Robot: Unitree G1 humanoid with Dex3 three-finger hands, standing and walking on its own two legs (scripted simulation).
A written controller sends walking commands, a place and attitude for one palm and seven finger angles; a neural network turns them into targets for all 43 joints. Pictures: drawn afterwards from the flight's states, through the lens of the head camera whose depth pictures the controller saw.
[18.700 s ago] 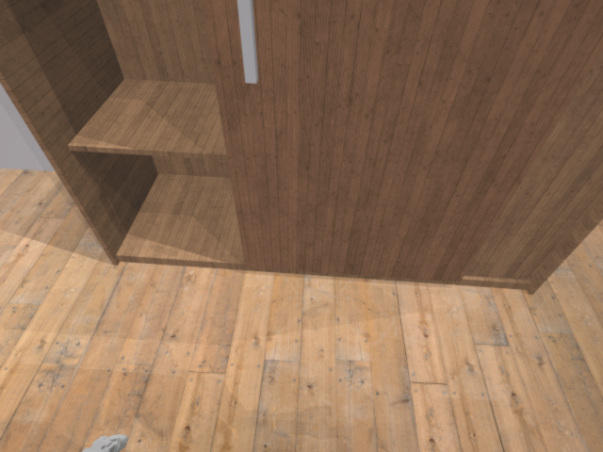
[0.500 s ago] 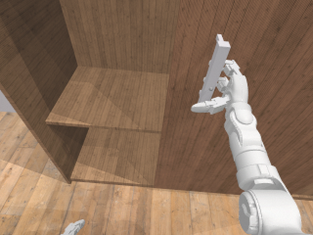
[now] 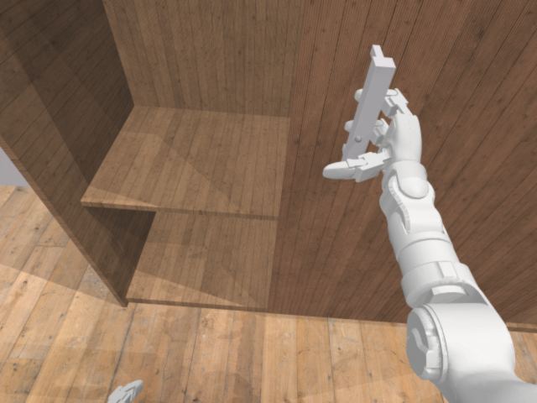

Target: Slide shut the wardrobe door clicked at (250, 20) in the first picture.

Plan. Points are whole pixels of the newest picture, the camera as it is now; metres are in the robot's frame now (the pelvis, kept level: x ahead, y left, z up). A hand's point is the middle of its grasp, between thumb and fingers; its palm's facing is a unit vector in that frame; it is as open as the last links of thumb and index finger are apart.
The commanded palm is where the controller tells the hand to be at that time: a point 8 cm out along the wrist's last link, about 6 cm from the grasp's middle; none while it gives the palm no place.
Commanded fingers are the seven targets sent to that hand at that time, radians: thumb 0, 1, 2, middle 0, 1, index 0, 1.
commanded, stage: slide the fingers in behind the handle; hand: right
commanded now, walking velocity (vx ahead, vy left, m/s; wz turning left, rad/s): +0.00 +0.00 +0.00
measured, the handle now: (360, 116) +0.50 -0.07 +0.18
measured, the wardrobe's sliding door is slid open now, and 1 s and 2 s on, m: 0.53 0.53 0.53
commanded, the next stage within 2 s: grip the handle and tug to test in 0.82 s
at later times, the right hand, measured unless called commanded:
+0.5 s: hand (356, 139) +0.46 -0.07 +0.17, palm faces -0.01 +1.00 -0.01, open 13.9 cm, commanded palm +0.45 -0.09 +0.17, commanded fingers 0.00 0.50 -0.30 0.30 1.20 0.30 1.20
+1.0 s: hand (354, 139) +0.46 -0.07 +0.17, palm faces +0.00 +1.00 -0.02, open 13.9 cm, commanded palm +0.44 -0.10 +0.17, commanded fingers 0.00 0.27 -0.40 0.32 1.23 0.32 1.23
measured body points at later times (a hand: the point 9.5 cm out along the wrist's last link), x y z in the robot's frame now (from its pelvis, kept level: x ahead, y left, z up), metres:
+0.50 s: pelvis +0.00 -0.01 +0.00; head +0.03 +0.00 +0.45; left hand +0.08 +0.23 -0.13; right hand +0.45 -0.12 +0.18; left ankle +0.04 +0.11 -0.74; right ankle -0.03 -0.11 -0.74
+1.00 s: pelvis +0.00 +0.00 +0.00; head +0.03 +0.01 +0.45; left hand +0.09 +0.23 -0.13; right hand +0.45 -0.12 +0.18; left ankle +0.04 +0.11 -0.74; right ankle -0.03 -0.11 -0.74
